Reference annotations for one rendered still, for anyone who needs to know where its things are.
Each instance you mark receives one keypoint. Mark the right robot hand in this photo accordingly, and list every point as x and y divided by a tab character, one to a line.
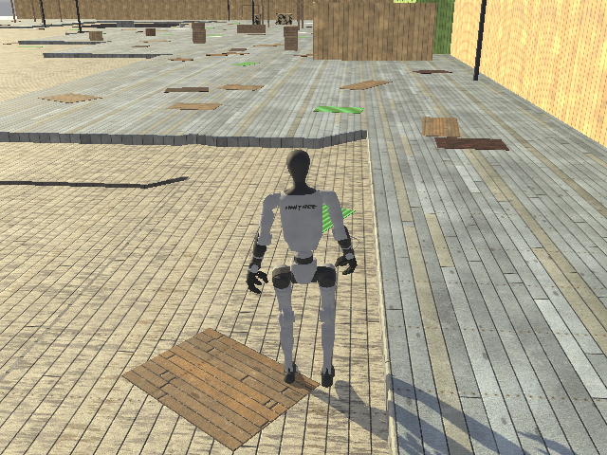
343	261

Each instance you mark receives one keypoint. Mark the robot left forearm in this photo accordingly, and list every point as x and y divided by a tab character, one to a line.
257	256

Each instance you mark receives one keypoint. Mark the left robot upper arm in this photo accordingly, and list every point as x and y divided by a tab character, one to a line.
271	202

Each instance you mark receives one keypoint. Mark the left robot hand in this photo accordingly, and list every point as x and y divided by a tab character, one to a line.
251	280

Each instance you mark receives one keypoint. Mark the right robot upper arm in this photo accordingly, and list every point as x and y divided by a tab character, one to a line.
329	198

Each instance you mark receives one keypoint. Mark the robot left foot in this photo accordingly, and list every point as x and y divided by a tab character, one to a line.
290	376

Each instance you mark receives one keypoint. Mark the robot right forearm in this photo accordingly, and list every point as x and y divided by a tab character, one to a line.
346	246

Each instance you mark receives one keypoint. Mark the robot torso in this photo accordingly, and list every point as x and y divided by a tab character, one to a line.
301	217

